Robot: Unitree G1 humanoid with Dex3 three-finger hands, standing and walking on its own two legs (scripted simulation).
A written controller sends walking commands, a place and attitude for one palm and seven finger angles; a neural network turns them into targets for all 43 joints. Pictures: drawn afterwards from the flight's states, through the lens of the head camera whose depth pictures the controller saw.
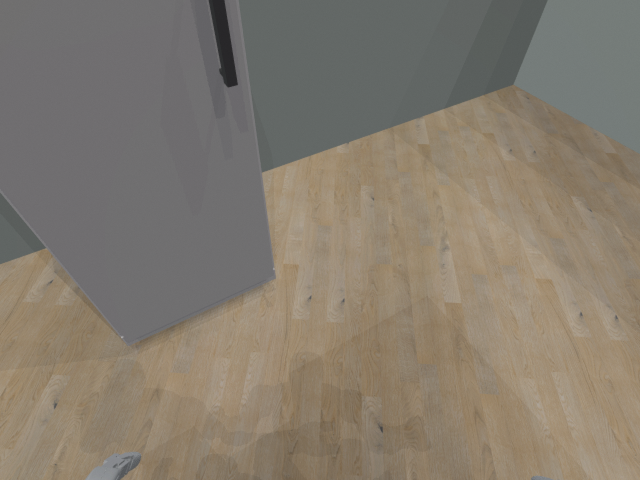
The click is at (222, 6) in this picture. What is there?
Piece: fridge door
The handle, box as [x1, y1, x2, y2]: [209, 0, 237, 86]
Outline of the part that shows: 209,0 221,64 219,70 223,76 224,83 227,86 237,84 224,1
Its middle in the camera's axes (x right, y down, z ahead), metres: -0.19 -0.42 +0.68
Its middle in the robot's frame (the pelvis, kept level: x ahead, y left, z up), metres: +0.82 +0.24 +0.23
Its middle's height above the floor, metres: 1.00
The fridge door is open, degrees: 0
